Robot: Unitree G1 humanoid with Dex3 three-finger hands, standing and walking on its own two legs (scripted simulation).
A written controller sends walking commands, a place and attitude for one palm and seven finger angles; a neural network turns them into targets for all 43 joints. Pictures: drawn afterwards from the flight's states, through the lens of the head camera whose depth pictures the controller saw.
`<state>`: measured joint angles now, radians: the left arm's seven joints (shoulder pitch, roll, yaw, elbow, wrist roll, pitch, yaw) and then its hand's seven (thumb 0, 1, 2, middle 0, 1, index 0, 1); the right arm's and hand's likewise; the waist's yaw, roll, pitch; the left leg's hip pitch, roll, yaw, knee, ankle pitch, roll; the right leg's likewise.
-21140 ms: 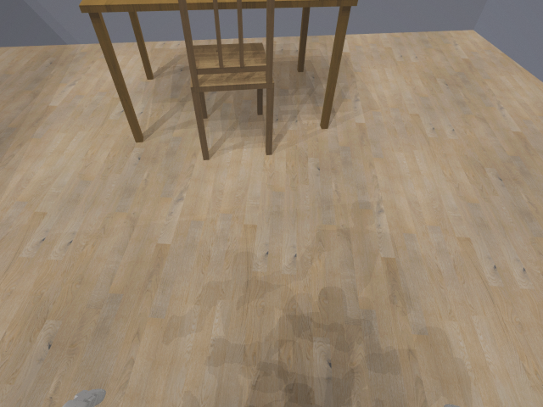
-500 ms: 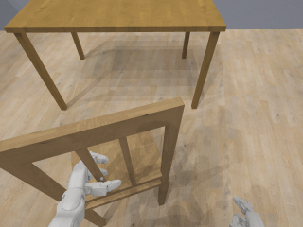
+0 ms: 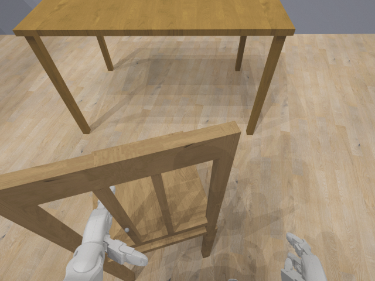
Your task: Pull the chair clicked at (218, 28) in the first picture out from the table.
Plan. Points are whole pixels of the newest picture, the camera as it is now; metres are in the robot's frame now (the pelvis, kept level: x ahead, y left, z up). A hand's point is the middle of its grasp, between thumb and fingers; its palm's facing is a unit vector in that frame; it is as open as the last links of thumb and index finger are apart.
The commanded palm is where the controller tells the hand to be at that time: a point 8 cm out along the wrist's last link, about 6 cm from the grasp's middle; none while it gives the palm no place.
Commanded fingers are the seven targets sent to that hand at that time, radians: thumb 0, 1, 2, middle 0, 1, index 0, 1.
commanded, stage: draw the fingers out of the gap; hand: left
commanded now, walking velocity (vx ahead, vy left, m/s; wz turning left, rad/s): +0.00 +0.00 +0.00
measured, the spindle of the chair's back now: (123, 219) +0.26 +0.15 -0.02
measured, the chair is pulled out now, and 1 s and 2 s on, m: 0.61 0.61 0.61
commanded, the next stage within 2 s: draw the hand back to the body in 0.80 s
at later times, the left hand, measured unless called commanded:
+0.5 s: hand (118, 269) +0.16 +0.15 -0.04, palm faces +0.04 -0.98 -0.18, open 17.5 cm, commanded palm +0.14 +0.20 -0.01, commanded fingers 0.00 -0.55 0.20 0.00 0.00 0.00 0.00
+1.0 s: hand out of the picture +0.11 +0.15 -0.02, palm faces +0.08 -0.99 -0.08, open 17.5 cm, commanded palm +0.08 +0.20 +0.01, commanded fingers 0.00 -0.55 0.20 0.00 0.00 0.00 0.00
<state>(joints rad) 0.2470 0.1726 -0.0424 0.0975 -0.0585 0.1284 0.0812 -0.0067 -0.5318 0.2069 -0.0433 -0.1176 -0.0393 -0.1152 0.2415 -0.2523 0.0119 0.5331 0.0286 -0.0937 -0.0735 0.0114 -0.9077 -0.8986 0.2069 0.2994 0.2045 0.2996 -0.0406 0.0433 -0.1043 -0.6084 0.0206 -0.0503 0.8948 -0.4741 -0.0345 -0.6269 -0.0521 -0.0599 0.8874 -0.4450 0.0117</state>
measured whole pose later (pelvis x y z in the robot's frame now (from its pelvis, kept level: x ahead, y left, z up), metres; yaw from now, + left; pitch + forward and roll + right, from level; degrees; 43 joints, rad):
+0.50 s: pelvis -0.01 +0.00 -0.01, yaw +1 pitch +11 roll -1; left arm 0.53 0.18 -0.07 -0.11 -0.05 0.12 0.08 -0.01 -0.53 0.21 -0.01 0.00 0.00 0.00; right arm 0.25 -0.23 0.01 0.49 0.03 -0.10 -0.10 0.01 -0.91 -0.90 0.21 0.30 0.20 0.30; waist -0.03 0.04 -0.13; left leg -0.67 0.02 -0.07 0.98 -0.50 -0.04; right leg -0.68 -0.05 -0.07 0.96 -0.47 0.01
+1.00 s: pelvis -0.02 +0.00 -0.03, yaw +1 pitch +12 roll -2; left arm 0.80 0.17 -0.08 -0.29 -0.10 0.00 0.02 -0.01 -0.53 0.21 -0.01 0.00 0.00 0.00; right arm 0.24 -0.21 -0.02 0.46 0.04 -0.12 -0.11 0.01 -0.91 -0.90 0.21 0.30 0.20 0.30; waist -0.01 0.04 -0.17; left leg -0.76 0.02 -0.08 1.07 -0.53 -0.03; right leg -0.75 -0.05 -0.08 1.03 -0.49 0.01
